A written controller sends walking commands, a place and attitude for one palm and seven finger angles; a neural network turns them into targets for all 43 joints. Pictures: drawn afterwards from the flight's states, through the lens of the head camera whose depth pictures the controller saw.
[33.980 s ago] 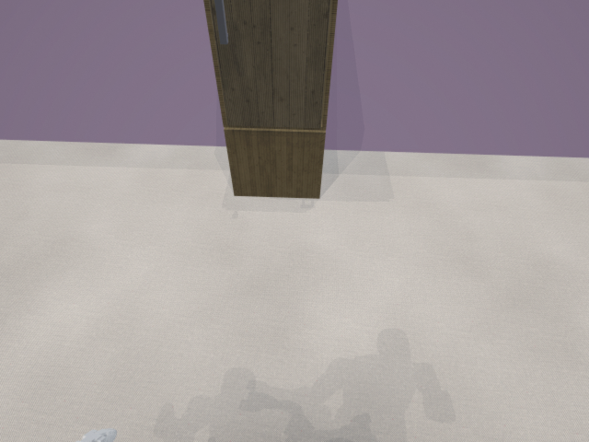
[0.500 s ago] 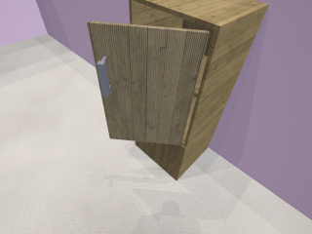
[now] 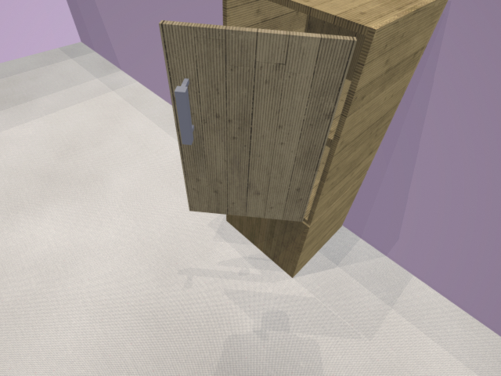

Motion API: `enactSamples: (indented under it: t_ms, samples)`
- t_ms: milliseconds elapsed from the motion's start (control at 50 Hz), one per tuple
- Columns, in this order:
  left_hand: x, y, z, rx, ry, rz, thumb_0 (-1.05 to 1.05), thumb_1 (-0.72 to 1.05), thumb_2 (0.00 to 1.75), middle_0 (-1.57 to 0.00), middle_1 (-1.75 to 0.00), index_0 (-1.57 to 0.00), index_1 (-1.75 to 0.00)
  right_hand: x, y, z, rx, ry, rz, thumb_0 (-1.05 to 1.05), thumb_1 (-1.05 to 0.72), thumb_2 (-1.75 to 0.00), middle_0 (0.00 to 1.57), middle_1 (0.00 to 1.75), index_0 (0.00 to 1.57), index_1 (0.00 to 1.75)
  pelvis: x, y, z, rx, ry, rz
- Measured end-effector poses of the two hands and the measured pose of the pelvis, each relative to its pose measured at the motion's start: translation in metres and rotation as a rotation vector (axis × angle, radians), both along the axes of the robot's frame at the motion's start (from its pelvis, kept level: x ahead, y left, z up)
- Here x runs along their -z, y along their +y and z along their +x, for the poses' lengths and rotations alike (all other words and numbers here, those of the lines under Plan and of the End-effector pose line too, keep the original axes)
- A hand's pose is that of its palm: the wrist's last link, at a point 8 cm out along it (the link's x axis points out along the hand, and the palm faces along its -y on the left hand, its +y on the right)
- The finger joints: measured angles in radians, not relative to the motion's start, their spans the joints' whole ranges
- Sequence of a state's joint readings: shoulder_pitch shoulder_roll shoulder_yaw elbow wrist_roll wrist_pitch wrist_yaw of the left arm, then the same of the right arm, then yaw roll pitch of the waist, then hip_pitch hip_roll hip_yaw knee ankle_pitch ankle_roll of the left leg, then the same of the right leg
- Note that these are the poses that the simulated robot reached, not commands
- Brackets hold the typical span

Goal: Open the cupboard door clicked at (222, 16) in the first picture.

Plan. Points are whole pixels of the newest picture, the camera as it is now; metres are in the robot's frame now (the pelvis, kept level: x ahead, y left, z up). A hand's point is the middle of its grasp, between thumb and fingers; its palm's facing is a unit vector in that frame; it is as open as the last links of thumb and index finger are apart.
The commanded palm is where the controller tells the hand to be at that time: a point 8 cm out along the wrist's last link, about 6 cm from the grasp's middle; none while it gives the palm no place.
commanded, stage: shuffle to correct the standing spot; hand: left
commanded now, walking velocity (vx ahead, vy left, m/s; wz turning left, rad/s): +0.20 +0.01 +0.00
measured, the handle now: (186, 112) +0.64 +0.19 +0.07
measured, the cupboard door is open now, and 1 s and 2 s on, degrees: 40 40 40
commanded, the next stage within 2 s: come to a stop and stand still in 0.66 s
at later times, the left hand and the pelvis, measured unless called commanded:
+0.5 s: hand out of the picture +0.05 +0.19 -0.17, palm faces -0.03 -0.98 -0.17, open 7.3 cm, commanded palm none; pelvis +0.03 +0.02 +0.01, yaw -4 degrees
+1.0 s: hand out of the picture +0.10 +0.18 -0.19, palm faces +0.00 -0.99 -0.13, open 7.3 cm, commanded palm none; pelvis +0.13 +0.03 -0.01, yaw -4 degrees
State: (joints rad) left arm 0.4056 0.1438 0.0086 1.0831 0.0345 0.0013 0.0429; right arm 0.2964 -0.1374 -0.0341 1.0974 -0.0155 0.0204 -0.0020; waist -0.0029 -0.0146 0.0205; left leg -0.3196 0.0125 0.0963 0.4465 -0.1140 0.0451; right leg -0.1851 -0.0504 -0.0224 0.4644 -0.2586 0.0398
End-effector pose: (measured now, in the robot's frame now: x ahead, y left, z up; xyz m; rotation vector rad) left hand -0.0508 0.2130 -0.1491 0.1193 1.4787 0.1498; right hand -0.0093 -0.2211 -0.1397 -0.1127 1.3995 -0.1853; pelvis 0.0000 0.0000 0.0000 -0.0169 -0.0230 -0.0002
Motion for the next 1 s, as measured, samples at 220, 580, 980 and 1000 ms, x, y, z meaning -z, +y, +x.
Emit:
enactSamples:
  t_ms: [220,580,980,1000]
  samples:
    - [0.004,0.0,-0.022,-0.061,0.05,-0.032,0.0,0.91,0.9,-0.19,-0.3,-0.2,-0.29,0.002,0.007,0.008,0.012,-0.036,-0.017,0.01,-0.91,-0.9,0.2,0.3,0.2,0.3,0.004,0.012,0.008,0.013,0.005,-0.012]
    - [-0.017,0.03,0.137,0.115,-0.175,0.024,0.02,0.94,0.9,-0.19,-0.3,-0.2,-0.29,-0.002,0.045,-0.024,0.136,0.062,0.051,0.0,-0.91,-0.9,0.2,0.3,0.2,0.3,-0.007,0.019,0.04,0.066,0.035,0.012]
    - [0.017,0.02,0.149,0.021,0.021,-0.048,0.0,0.91,0.9,-0.2,-0.3,-0.2,-0.29,-0.003,0.017,0.167,0.004,-0.118,-0.068,0.0,-0.92,-0.9,0.19,0.3,0.19,0.3,0.009,0.03,0.132,0.07,0.011,0.0]
    - [0.016,0.022,0.153,0.023,0.027,-0.045,0.0,0.91,0.9,-0.2,-0.3,-0.2,-0.29,-0.004,0.02,0.176,0.0,-0.13,-0.07,0.0,-0.92,-0.9,0.19,0.3,0.19,0.3,0.008,0.031,0.134,0.073,0.013,0.004]
